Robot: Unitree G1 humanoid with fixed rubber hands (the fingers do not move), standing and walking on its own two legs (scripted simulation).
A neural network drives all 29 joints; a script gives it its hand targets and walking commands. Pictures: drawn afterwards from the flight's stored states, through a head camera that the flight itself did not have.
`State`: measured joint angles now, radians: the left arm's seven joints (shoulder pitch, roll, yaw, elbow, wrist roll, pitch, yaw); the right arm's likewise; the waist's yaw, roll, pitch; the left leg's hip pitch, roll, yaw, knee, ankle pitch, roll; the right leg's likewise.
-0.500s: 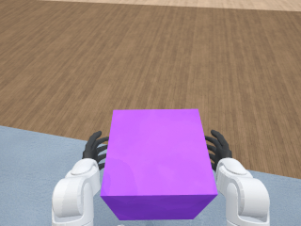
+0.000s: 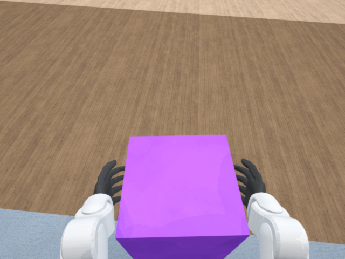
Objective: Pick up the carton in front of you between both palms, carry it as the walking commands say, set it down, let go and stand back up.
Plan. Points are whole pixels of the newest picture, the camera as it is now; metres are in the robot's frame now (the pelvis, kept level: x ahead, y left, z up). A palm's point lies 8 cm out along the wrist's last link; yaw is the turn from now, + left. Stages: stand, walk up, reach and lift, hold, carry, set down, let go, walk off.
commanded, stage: carry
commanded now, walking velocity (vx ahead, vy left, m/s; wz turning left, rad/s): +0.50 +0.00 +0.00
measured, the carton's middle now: (178, 202) +0.25 +0.00 +0.01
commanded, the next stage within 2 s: none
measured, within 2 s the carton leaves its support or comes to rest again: neither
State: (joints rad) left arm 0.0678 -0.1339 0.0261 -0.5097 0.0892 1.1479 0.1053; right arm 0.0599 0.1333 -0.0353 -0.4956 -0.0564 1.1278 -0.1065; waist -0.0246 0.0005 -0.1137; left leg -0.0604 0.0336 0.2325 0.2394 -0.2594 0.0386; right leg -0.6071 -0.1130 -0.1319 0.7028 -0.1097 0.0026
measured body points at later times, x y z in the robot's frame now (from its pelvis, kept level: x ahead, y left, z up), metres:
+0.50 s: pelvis +0.33 -0.03 +0.00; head +0.34 -0.05 +0.45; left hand +0.62 +0.13 +0.14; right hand +0.64 -0.17 +0.14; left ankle +0.44 +0.12 -0.70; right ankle +0.27 -0.11 -0.75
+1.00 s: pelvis +0.66 +0.02 +0.00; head +0.74 +0.04 +0.44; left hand +1.05 +0.17 +0.12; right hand +1.04 -0.13 +0.12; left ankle +0.58 +0.08 -0.74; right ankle +0.77 -0.11 -0.67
